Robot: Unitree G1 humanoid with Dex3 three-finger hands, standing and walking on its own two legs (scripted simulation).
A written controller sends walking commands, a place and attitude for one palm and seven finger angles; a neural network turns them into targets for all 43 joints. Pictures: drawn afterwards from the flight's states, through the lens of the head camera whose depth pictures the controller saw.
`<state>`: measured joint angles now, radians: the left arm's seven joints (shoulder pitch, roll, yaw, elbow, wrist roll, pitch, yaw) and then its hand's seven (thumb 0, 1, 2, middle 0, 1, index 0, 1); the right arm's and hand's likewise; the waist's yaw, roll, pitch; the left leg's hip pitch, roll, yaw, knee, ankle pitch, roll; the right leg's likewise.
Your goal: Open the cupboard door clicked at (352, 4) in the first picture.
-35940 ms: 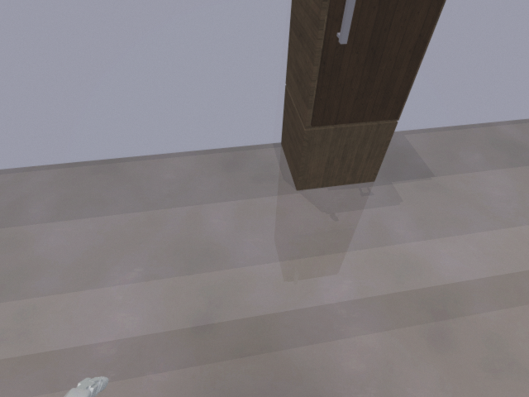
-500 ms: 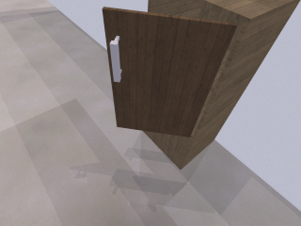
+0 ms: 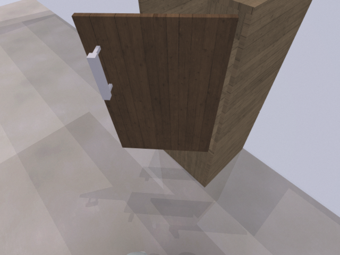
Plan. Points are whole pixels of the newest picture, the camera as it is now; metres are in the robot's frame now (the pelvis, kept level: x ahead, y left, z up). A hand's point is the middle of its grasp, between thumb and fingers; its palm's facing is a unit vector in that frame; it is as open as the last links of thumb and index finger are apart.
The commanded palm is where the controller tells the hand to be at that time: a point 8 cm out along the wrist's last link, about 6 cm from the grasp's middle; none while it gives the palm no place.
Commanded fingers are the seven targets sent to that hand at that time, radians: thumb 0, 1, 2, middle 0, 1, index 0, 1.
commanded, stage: come to a stop and stand still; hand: left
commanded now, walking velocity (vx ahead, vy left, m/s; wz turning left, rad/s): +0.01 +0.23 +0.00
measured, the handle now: (102, 74) +0.56 +0.23 +0.10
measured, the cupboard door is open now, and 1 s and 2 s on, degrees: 42 42 42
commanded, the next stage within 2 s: look again from close up in 0.90 s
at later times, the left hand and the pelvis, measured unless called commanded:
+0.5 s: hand out of the picture +0.00 +0.23 -0.18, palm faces +0.08 -0.97 -0.21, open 7.4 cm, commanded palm none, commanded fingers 0.00 0.90 0.90 -0.20 -0.30 -0.20 -0.30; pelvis -0.01 +0.04 +0.00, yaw +0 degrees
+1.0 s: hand out of the picture +0.00 +0.23 -0.17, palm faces +0.02 -0.99 -0.16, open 7.3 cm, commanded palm none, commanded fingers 0.00 0.90 0.90 -0.20 -0.30 -0.20 -0.30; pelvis -0.01 +0.06 +0.01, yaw +0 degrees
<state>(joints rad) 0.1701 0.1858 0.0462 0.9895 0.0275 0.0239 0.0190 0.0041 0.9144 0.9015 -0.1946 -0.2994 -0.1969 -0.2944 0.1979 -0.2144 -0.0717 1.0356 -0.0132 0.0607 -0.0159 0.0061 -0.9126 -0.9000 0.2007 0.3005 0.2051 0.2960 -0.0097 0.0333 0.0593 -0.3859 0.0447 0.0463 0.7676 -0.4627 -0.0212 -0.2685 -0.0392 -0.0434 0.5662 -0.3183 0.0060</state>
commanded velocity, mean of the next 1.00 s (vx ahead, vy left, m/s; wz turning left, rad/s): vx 0.00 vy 0.03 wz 0.00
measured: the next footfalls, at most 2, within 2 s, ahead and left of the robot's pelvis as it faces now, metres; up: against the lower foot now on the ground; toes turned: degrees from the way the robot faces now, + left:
left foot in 0.28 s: +0.01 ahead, +0.13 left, +0.00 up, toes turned +4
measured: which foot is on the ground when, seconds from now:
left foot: up 0.00-0.26, down 0.28-1.00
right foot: down 0.00-1.00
